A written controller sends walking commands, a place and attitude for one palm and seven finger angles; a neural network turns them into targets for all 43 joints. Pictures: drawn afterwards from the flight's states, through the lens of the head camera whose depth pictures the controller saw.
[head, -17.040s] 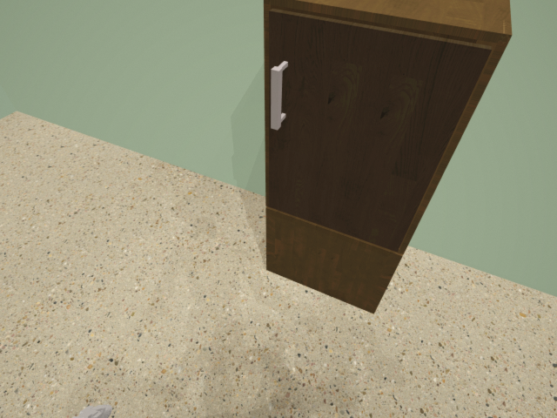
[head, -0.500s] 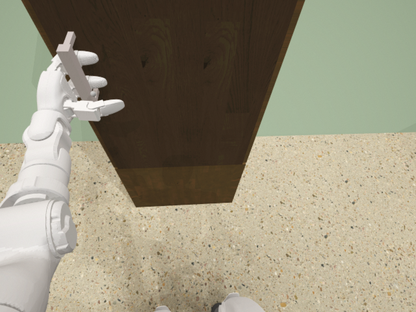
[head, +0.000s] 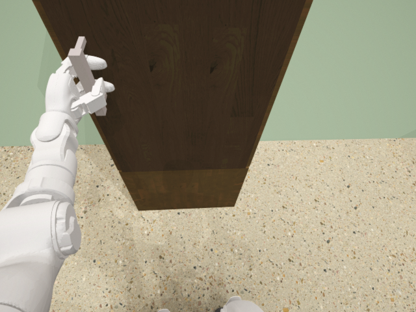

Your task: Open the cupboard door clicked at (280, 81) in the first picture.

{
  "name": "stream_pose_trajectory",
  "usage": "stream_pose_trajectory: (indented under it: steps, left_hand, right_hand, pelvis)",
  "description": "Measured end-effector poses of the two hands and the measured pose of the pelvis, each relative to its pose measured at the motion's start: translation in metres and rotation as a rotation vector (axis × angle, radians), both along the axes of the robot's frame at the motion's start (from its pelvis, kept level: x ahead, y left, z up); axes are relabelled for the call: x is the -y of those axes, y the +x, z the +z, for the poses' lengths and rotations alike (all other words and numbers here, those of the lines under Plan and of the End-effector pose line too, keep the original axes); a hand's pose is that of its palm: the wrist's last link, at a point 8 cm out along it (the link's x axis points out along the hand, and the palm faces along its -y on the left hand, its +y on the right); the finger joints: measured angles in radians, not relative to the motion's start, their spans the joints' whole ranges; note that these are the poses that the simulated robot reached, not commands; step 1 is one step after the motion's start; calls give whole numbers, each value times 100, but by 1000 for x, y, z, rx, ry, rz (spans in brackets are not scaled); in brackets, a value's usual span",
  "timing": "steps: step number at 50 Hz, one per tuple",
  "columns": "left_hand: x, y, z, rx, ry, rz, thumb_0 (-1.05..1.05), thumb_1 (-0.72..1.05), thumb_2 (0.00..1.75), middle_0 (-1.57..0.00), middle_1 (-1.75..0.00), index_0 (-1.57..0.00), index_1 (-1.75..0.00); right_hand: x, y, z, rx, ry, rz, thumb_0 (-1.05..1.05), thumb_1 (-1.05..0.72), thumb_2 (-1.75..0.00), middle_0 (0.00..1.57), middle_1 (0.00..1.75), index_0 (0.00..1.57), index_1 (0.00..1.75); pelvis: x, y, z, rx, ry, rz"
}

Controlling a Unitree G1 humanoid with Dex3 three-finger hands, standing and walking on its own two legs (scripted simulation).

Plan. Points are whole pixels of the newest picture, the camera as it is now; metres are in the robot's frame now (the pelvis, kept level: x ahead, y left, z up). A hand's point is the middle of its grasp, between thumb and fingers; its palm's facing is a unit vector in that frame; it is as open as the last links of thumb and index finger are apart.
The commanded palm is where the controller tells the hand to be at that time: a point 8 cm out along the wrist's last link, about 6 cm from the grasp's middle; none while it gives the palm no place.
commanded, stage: pull the door open along its arc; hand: left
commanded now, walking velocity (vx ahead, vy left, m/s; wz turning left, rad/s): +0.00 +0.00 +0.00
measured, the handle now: (91, 79) +0.55 +0.19 +0.12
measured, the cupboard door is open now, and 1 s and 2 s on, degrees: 0 33 38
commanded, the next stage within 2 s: open thumb and fingers to let go in 1.10 s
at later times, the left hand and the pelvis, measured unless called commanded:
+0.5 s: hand (103, 137) +0.40 +0.15 +0.12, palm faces -0.04 -1.00 +0.04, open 5.8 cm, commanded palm +0.35 +0.22 +0.11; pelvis +0.00 +0.00 +0.01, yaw -2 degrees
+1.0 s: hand (149, 193) +0.29 +0.07 +0.12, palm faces +0.39 -0.92 +0.02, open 5.7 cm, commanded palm +0.23 +0.11 +0.11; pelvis -0.01 -0.03 +0.02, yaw +2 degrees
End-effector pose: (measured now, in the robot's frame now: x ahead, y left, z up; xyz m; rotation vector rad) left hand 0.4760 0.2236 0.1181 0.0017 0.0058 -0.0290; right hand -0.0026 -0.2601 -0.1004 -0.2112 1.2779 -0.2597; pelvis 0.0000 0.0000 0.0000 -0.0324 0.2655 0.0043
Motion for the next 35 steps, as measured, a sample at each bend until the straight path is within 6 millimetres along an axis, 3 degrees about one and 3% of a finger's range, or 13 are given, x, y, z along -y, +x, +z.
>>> stream_pose_trajectory:
  steps: [9,17,24,28,35]
  left_hand:
    - [1,-5,-1,18,3,2,1,77,84,-38,-135,-37,-134]
    - [4,-35,-3,44,-3,-20,1,76,80,-39,-135,-36,-134]
    - [13,-85,-5,63,-23,-38,1,74,76,-39,-135,-36,-134]
    - [28,-116,-8,65,-95,94,1,72,74,-40,-135,-37,-134]
    - [57,-161,-6,58,-68,294,0,71,75,-40,-135,-37,-132]
  right_hand:
    - [-4,-2,-1,14,9,-3,0,-90,-90,20,30,20,30]
    - [-7,16,3,82,34,-14,0,-90,-90,20,30,20,30]
    - [-11,62,13,235,57,28,0,-90,-90,20,30,20,30]
    - [-16,98,20,345,75,88,1,-90,-90,20,30,20,30]
    - [-31,150,32,474,116,208,1,-91,-90,20,30,20,30]
  pelvis:
    - [-3,-2,0,-1,3,-13]
    - [-5,4,5,32,6,-30]
    - [-4,4,10,86,10,-34]
    - [-3,1,12,111,13,-28]
    - [4,-8,13,150,27,-8]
